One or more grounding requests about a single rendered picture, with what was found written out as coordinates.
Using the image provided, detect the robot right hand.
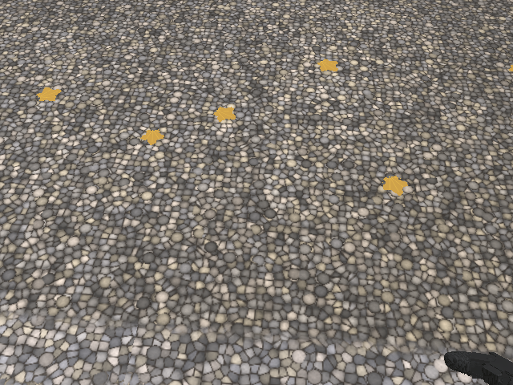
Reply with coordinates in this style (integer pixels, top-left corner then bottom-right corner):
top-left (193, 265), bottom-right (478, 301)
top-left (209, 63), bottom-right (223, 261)
top-left (444, 351), bottom-right (513, 385)

